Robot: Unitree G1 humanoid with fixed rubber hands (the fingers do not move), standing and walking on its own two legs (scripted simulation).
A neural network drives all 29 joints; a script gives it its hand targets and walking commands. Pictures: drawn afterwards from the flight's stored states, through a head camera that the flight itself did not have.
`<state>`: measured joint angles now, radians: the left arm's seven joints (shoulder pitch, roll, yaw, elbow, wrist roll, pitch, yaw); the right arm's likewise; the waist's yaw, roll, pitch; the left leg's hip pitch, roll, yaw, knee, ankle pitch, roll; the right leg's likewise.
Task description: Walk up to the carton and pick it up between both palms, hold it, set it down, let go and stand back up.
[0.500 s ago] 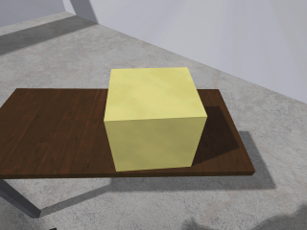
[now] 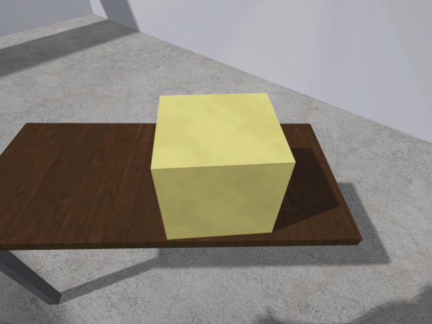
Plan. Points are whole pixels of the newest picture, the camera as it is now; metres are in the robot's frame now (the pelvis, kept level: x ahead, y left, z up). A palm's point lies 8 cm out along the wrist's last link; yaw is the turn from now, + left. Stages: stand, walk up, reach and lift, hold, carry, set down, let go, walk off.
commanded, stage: stand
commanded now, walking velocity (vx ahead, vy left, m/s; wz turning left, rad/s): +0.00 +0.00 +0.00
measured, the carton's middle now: (217, 165) +0.52 +0.00 -0.03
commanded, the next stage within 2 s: none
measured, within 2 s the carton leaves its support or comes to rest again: neither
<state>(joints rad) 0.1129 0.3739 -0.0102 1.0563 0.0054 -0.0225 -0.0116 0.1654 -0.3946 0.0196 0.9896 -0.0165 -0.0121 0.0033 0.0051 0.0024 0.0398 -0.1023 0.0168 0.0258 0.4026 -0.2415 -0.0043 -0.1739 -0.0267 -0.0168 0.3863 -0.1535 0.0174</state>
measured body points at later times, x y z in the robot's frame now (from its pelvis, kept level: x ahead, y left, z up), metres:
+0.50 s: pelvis +0.00 +0.00 +0.00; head +0.00 +0.00 +0.45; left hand +0.09 +0.31 -0.12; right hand +0.09 -0.31 -0.12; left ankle -0.01 +0.12 -0.74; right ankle +0.04 -0.13 -0.74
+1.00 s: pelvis +0.01 +0.00 +0.00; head +0.02 +0.00 +0.45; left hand +0.11 +0.31 -0.12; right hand +0.11 -0.31 -0.12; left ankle -0.01 +0.12 -0.74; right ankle +0.04 -0.13 -0.74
